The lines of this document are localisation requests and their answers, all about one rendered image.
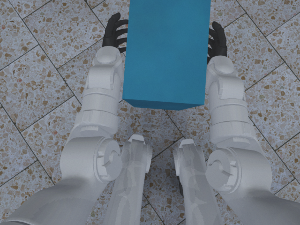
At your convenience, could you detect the robot right forearm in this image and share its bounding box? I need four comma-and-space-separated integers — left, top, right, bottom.
205, 56, 266, 158

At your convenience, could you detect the robot right foot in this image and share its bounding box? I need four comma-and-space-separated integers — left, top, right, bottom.
177, 176, 184, 197

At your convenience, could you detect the robot left thigh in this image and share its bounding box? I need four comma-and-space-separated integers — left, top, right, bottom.
102, 139, 153, 225

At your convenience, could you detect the left robot hand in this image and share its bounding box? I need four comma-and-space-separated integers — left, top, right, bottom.
102, 12, 128, 53

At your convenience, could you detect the left robot upper arm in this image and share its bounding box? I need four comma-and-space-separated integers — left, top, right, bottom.
0, 136, 122, 225

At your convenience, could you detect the right robot hand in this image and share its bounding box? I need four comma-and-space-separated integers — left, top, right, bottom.
207, 21, 227, 64

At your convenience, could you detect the right robot upper arm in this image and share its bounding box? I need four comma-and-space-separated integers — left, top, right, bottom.
205, 146, 300, 225

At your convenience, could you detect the robot left forearm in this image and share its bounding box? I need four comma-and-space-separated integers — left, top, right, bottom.
60, 46, 124, 160

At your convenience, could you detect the carton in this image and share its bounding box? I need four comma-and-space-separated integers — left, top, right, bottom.
122, 0, 211, 111

